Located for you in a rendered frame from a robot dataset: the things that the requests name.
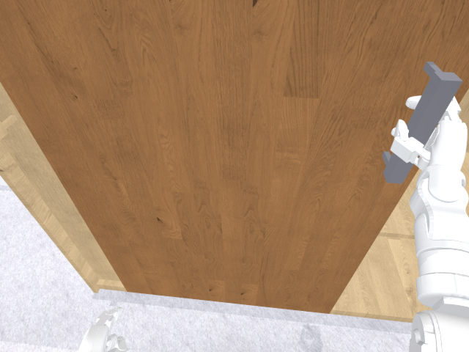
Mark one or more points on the left robot hand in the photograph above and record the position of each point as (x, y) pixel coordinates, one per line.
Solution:
(96, 338)

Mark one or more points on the wardrobe door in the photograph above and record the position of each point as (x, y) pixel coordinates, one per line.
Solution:
(27, 154)
(228, 150)

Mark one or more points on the right robot hand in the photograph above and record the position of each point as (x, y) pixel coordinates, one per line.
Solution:
(446, 146)

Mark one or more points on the robot right upper arm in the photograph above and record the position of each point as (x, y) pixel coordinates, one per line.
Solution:
(434, 331)

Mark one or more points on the right robot forearm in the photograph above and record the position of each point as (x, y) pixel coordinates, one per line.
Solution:
(441, 231)

